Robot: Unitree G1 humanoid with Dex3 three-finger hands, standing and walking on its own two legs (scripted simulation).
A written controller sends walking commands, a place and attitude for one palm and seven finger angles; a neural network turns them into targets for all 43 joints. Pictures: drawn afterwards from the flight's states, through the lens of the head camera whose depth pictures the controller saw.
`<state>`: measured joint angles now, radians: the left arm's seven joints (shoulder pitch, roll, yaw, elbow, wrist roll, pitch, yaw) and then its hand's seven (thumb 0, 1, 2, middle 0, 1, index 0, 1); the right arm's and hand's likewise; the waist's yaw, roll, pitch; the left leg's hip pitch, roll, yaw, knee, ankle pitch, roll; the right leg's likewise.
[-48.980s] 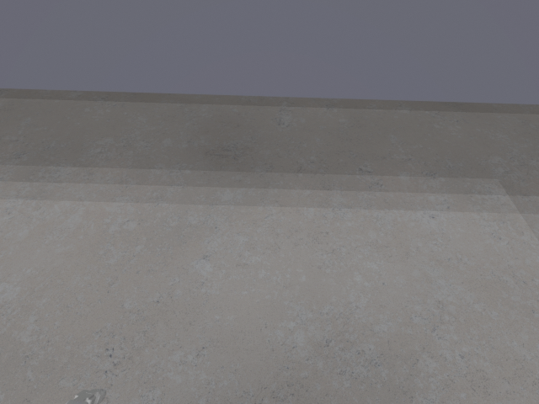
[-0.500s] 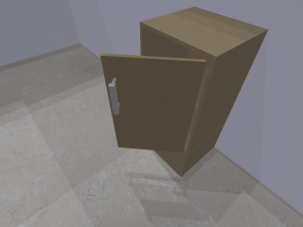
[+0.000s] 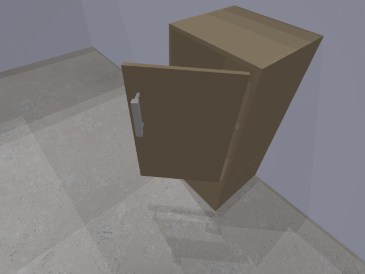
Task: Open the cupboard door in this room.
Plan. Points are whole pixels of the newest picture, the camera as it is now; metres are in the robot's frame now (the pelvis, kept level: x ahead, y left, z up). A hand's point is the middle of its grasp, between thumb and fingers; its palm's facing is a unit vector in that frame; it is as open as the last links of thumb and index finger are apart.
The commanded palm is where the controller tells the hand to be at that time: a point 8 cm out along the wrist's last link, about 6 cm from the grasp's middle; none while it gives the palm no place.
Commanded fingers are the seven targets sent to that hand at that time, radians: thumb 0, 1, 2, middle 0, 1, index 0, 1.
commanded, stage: look again from close up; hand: left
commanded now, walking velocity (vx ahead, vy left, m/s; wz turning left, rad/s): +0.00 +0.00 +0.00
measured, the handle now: (138, 115) +0.61 +0.18 -0.03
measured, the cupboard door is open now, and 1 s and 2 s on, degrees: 44 44 44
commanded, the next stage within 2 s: shuffle to correct the standing spot in 0.16 s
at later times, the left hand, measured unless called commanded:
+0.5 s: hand out of the picture -0.01 +0.17 -0.18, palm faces +0.06 -0.98 -0.16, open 7.4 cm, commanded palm none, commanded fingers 0.00 0.90 0.90 -0.20 -0.30 -0.20 -0.30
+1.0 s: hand out of the picture +0.09 +0.17 -0.18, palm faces +0.05 -0.97 -0.23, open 7.3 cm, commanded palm none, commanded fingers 0.00 0.90 0.90 -0.20 -0.30 -0.20 -0.30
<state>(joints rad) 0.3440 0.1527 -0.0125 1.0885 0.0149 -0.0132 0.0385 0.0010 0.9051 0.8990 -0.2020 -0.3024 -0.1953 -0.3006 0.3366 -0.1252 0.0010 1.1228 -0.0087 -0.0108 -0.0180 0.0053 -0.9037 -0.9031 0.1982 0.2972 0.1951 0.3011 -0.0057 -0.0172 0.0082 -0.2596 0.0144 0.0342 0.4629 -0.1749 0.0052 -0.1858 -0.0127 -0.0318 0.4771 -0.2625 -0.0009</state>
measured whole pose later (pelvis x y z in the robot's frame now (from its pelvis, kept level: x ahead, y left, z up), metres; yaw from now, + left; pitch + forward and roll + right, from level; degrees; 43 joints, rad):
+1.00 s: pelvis +0.07 -0.01 -0.01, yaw +0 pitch -1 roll +1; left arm 0.27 0.16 0.03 1.02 0.02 0.00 0.06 0.01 0.92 0.90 -0.20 -0.30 -0.20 -0.30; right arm 0.24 -0.15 -0.04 1.07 -0.01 0.02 -0.05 0.02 -0.92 -0.90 0.20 0.30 0.20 0.30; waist 0.01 -0.02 0.07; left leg -0.26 0.02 0.08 0.57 -0.33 -0.01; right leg -0.20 -0.02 -0.09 0.59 -0.37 -0.04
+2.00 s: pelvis +0.03 +0.01 +0.00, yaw -1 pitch -3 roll -1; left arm 0.34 0.15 -0.01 1.05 0.02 0.00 0.05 0.00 0.91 0.90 -0.20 -0.30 -0.20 -0.30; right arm 0.28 -0.14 -0.01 1.10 -0.01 0.00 -0.02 0.01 -0.92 -0.90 0.20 0.30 0.20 0.30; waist 0.00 -0.03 0.01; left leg -0.22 0.01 0.09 0.48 -0.21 0.04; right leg -0.16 -0.02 -0.08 0.47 -0.26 -0.01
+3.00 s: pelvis +0.01 +0.02 -0.09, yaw +3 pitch +14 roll -4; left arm 0.35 0.31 0.21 -0.01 -0.30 -0.29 -0.32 0.00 0.12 0.57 -0.26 -0.81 -0.25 -0.80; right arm 0.26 -0.19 0.04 0.54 0.04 -0.19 -0.05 0.01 -0.90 -0.90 0.21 0.30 0.20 0.30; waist -0.01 0.04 -0.13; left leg -0.97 0.00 -0.03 1.17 -0.45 0.05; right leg -0.84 0.05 -0.08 1.12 -0.52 -0.02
